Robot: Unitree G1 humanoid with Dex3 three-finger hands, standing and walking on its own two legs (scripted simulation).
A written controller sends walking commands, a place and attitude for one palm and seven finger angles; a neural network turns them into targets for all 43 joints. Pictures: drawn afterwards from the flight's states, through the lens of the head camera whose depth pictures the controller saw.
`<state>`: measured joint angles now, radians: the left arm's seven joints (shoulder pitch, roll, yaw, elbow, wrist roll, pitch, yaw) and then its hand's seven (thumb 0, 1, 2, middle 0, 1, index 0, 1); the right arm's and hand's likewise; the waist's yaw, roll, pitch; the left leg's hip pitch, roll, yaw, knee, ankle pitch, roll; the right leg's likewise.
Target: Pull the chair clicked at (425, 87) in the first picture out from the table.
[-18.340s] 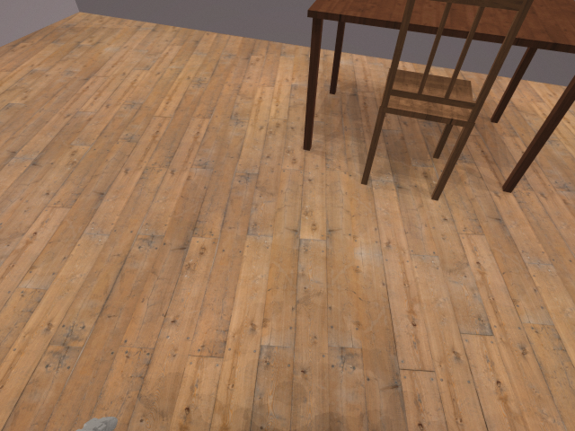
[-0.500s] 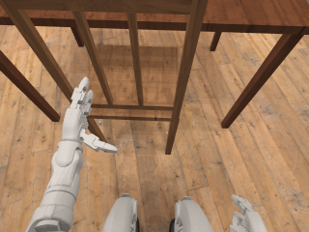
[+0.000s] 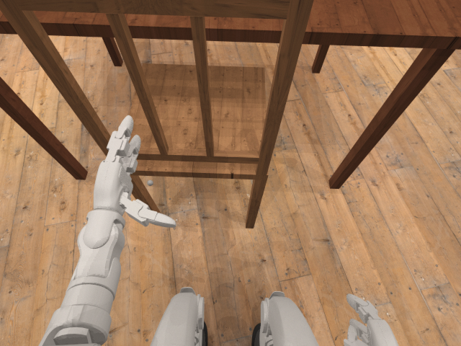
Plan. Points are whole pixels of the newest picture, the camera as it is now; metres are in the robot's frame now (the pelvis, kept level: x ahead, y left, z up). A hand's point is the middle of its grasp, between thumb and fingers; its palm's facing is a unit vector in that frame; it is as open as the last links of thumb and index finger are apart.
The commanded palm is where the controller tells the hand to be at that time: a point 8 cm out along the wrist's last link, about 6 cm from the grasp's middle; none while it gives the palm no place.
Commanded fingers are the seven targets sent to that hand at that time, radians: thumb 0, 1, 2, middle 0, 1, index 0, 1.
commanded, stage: push the fingers through the gap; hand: left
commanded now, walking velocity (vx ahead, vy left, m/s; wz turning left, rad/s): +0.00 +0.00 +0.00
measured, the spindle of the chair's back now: (146, 101) +0.53 +0.17 +0.06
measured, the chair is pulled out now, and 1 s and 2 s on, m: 0.00 0.00 0.00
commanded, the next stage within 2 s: hook a spindle and tug to test in 1.54 s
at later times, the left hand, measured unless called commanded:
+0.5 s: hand (157, 154) +0.43 +0.14 +0.03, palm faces -0.01 -1.00 -0.05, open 16.9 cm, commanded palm +0.41 +0.19 +0.02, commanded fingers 0.00 -0.50 0.30 -0.06 -0.08 -0.06 -0.08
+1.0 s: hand (164, 135) +0.47 +0.14 +0.03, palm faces +0.00 -1.00 -0.05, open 16.9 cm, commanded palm +0.45 +0.18 +0.02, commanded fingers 0.00 -0.50 0.30 -0.06 -0.08 -0.06 -0.08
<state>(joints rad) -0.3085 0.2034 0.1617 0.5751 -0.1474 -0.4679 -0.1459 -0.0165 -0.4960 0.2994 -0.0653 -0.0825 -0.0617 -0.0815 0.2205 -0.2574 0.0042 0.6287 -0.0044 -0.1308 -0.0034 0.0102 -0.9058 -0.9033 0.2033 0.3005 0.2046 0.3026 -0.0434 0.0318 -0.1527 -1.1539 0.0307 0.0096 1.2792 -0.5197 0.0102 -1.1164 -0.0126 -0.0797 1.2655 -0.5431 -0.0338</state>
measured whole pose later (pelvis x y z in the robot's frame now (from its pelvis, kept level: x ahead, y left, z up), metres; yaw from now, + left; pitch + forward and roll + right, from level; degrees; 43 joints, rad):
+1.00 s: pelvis -0.01 +0.00 -0.01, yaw -1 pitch +26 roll -1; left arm -0.75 0.30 0.29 1.02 -0.07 -0.53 -0.10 -0.02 -0.50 0.30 -0.07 -0.08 -0.06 -0.08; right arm 0.28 -0.27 0.00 0.69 -0.03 -0.11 0.03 0.01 -0.91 -0.90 0.20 0.30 0.20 0.30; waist -0.12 0.04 -0.15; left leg -1.25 0.04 0.01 1.31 -0.51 0.01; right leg -1.22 0.00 -0.08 1.30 -0.53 -0.04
